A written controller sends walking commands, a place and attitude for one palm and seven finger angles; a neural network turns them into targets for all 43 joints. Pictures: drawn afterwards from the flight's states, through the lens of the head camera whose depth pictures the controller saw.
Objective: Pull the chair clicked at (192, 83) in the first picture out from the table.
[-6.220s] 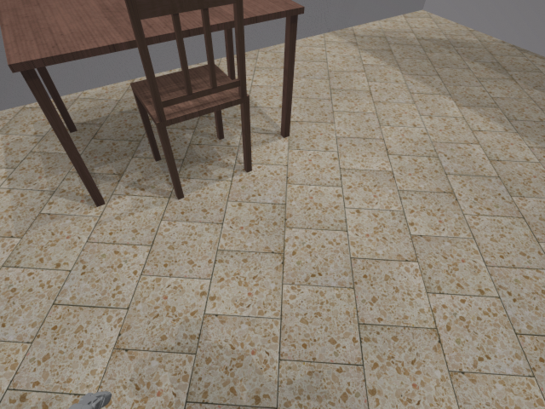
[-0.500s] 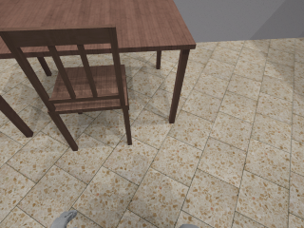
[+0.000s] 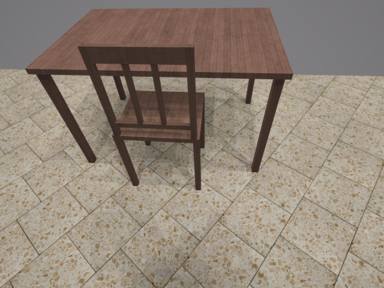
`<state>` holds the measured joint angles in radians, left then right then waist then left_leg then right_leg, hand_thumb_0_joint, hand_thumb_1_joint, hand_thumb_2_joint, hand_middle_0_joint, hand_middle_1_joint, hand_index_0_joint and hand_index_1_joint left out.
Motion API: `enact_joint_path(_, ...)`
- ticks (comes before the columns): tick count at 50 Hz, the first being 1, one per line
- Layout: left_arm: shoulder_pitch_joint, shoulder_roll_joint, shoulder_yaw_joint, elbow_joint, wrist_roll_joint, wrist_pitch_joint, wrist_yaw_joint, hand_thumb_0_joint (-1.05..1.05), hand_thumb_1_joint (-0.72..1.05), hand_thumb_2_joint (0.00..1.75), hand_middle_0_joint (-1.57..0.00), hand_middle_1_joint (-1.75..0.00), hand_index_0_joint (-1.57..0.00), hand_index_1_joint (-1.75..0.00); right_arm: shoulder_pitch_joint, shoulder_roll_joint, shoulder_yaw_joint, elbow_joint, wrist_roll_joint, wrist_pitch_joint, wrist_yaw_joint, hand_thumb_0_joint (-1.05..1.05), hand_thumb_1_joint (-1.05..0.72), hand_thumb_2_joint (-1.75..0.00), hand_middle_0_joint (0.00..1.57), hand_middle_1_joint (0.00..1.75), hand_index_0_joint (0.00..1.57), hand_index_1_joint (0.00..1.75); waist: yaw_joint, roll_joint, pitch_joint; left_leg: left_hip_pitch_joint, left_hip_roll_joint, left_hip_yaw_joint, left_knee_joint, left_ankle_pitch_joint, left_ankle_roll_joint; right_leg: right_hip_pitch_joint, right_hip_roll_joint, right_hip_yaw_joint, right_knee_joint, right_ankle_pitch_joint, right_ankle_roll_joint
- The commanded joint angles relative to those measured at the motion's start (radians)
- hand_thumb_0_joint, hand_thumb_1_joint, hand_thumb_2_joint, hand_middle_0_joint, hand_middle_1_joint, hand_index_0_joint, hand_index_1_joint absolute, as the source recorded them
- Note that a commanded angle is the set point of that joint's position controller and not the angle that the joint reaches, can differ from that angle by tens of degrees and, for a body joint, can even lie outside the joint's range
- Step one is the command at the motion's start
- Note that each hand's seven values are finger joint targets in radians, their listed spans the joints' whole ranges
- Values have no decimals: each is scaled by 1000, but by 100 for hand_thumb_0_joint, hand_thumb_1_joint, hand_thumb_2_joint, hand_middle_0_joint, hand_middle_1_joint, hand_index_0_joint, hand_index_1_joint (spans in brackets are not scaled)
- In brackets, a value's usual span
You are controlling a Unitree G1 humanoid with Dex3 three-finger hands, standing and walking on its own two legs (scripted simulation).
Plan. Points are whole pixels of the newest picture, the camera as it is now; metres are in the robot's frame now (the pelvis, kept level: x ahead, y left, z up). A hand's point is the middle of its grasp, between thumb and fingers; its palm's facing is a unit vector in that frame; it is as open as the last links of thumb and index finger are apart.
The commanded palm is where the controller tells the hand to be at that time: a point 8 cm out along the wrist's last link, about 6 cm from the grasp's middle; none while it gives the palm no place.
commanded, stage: take the last steps up to it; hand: left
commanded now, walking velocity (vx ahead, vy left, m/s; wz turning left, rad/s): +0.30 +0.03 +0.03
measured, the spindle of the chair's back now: (133, 95) +0.82 +0.32 -0.09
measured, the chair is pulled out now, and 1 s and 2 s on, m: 0.00 0.00 0.00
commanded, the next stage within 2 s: come to a stop and stand still in 1.00 s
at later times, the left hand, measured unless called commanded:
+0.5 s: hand out of the picture +0.14 +0.25 -0.19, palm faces +0.02 -0.99 -0.17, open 7.4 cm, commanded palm none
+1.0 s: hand (144, 219) +0.33 +0.18 -0.17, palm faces +0.00 -0.97 -0.23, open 7.2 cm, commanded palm none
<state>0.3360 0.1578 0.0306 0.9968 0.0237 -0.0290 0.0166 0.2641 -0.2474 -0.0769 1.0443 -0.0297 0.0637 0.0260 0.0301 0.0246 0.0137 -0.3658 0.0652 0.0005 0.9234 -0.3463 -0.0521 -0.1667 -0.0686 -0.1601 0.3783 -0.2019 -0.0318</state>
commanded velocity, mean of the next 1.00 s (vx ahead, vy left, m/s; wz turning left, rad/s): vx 0.27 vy -0.02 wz -0.02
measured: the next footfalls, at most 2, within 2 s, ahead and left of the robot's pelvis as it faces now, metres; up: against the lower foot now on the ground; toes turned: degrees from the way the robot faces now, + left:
left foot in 0.18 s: +0.04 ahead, +0.16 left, +0.00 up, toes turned +6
right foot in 0.66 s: +0.32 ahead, -0.06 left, +0.00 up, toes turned -10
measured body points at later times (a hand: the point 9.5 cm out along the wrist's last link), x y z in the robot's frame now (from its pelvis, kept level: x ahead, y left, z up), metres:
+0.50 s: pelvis +0.11 +0.06 -0.01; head +0.12 +0.08 +0.44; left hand +0.14 +0.30 -0.17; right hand +0.04 -0.15 -0.16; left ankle +0.00 +0.16 -0.75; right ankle +0.17 -0.06 -0.69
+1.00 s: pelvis +0.29 +0.00 +0.00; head +0.32 -0.02 +0.44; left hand +0.33 +0.23 -0.15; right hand +0.33 -0.23 -0.17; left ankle +0.35 +0.16 -0.69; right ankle +0.28 -0.05 -0.75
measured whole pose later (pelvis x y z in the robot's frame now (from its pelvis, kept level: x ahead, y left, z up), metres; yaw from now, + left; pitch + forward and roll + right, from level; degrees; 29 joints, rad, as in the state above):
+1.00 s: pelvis +0.29 +0.00 +0.00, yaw -2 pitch +0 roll +1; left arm 0.26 0.15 0.04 1.08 0.01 -0.07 0.01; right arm 0.21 -0.18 -0.05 1.04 -0.02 -0.02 -0.01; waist -0.01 0.04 0.04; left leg -0.52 0.12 0.04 0.88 -0.24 -0.02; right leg -0.15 0.04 -0.15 0.35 -0.22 -0.10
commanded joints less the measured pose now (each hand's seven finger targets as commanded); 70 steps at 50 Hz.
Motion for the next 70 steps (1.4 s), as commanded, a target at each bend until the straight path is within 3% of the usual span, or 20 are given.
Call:
enact_joint_path(1, 83, 199, 45, 8, 12, -18, 1, 0, 90, 90, -20, -30, -20, -30, -108, -11, 10, -98, 7, -47, 6, 0, -90, -90, 20, 30, 20, 30, 33, -190, 54, -78, -3, 51, -178, -59, 27, 39, -264, 306, -259, -316, -108)
enact_joint_path(5, 56, 199, 47, 40, 5, -9, -4, 0, 90, 90, -20, -30, -20, -30, -10, 10, 22, -61, 11, -67, -2, 0, -90, -90, 20, 30, 20, 30, -18, -181, 32, 169, -40, 114, -407, -4, 50, -89, -210, 225, -194, -340, -83)
enact_joint_path(7, 27, 160, 39, 48, -6, 1, -10, 0, 90, 90, -20, -30, -20, -30, 109, -25, 16, -14, 14, -84, -20, 0, -90, -90, 20, 30, 20, 30, -78, -46, 17, 428, -21, 98, -554, 20, 52, -275, -132, 138, -44, -364, -26)
enact_joint_path(9, -20, 73, 17, -7, -4, 8, -19, 0, 90, 90, -20, -30, -20, -30, 232, -175, -18, 3, 7, -83, -37, 0, -90, -90, 20, 30, 20, 30, -129, 307, 71, 438, 323, -382, -812, -403, 173, -525, 21, -1, 425, -357, 39)
enact_joint_path(10, -73, 84, 22, -30, 0, 9, -19, 0, 90, 90, -20, -30, -20, -30, 211, -186, -16, -7, 4, -81, -43, 0, -90, -90, 20, 30, 20, 30, -126, 210, 153, 329, 371, -417, -863, -439, 217, -563, -20, 82, 544, -320, 27)
enact_joint_path(16, 25, 65, 32, 61, 8, 16, -36, 0, 90, 90, -20, -30, -20, -30, 119, -18, 30, -7, 16, -130, -57, 0, -90, -90, 20, 30, 20, 30, -27, 61, 128, 306, 176, -68, -791, 209, 144, -493, -38, 118, 718, -12, 52)
enact_joint_path(20, -43, 67, 34, 37, 2, 20, -33, 0, 90, 90, -20, -30, -20, -30, 187, -11, 40, 30, 18, -145, -67, 0, -90, -90, 20, 30, 20, 30, -29, 89, 112, 397, 192, -11, -724, 621, 163, -550, -33, 106, 712, -11, 58)
enact_joint_path(26, -262, 54, 19, -39, -6, 12, -42, 0, 90, 90, -20, -30, -20, -30, 272, -12, 37, 83, 1, -143, -74, 0, -90, -90, 20, 30, 20, 30, -84, 100, 154, 468, 219, 4, -680, 731, 193, -540, -26, 61, 436, -31, 27)
enact_joint_path(29, -232, 64, 20, -38, -10, 3, -38, 0, 90, 90, -20, -30, -20, -30, 256, -34, 31, 93, 1, -135, -71, 0, -90, -90, 20, 30, 20, 30, -54, 111, 110, 428, 219, 35, -587, 921, 183, -335, 32, 14, 294, -73, -15)
enact_joint_path(31, -60, 84, 32, 15, -6, -9, -33, 0, 90, 90, -20, -30, -20, -30, 227, -52, 26, 91, 10, -132, -69, 0, -90, -90, 20, 30, 20, 30, 24, 83, 20, 368, 183, 75, -404, 981, 152, -80, 84, -12, 202, 14, -37)
enact_joint_path(32, 79, 128, 47, 60, -2, -19, -29, 0, 90, 90, -20, -30, -20, -30, 202, -50, 24, 85, 19, -134, -63, 0, -90, -90, 20, 30, 20, 30, 94, 47, -44, 242, 146, 101, -230, 841, 122, 141, 54, 31, 158, 89, -53)
enact_joint_path(34, 227, 282, 84, 88, -14, -30, -13, 0, 90, 90, -20, -30, -20, -30, 263, 27, 32, 43, 36, -132, -53, 0, -90, -90, 20, 30, 20, 30, 92, -251, -242, -129, -73, 85, 408, -226, 72, 421, -392, 670, -28, 266, -261)
enact_joint_path(37, -41, 182, 55, 18, -21, -19, -3, 0, 90, 90, -20, -30, -20, -30, 116, 40, 23, 24, 21, -111, -40, 0, -90, -90, 20, 30, 20, 30, 13, -37, 46, -178, 55, -25, 448, -47, 101, -37, -311, 513, -191, -214, -210)
enact_joint_path(41, -102, 95, 25, 16, -11, -43, 0, 0, 90, 90, -20, -30, -20, -30, 200, 85, 31, 51, 3, -78, -34, 0, -90, -90, 20, 30, 20, 30, -78, -81, 48, -70, 67, 5, 247, 57, 65, -173, -185, 222, -206, 84, -140)
enact_joint_path(54, 78, 119, 26, 97, -3, -46, 2, 0, 90, 90, -20, -30, -20, -30, -105, 60, 40, -40, 11, -105, -19, 0, -90, -90, 20, 30, 20, 30, 9, -119, 10, -98, 2, 84, -255, 62, 50, 168, -189, 206, -70, 557, -153)
enact_joint_path(57, 44, 93, 12, 111, -14, -33, 15, 0, 90, 90, -20, -30, -20, -30, -25, 51, 52, 7, 9, -114, -40, 0, -90, -90, 20, 30, 20, 30, -43, -90, -32, 132, -32, 80, -485, 313, 51, 146, -116, 141, 99, 712, -75)
enact_joint_path(59, 79, 34, -11, 106, -29, -24, 27, 0, 90, 90, -20, -30, -20, -30, 99, -40, 42, 37, 10, -122, -61, 0, -90, -90, 20, 30, 20, 30, -66, 81, -153, 491, 201, -94, -401, 1142, 153, -93, -12, 93, 268, 299, 23)
enact_joint_path(60, 106, 22, -18, 115, -33, -17, 37, 0, 90, 90, -20, -30, -20, -30, 102, -51, 44, 48, 23, -110, -67, 0, -90, -90, 20, 30, 20, 30, -53, 156, -158, 514, 309, -145, -433, 1432, 237, -122, 17, 97, 333, -203, 42)
enact_joint_path(64, 56, 78, 4, 109, -15, 38, 44, 0, 90, 90, -20, -30, -20, -30, -53, -39, 41, 27, 26, -72, -90, 0, -90, -90, 20, 30, 20, 30, -20, 163, 21, 306, 275, -94, -542, 1245, 241, -156, -4, 165, 434, -364, 52)
enact_joint_path(70, 47, 61, 34, 57, -8, 74, 31, 0, 90, 90, -20, -30, -20, -30, -136, -89, -7, -47, 12, -41, -77, 0, -90, -90, 20, 30, 20, 30, -6, 80, -87, 234, 262, -45, -547, 829, 237, -175, 21, 154, 571, -288, 59)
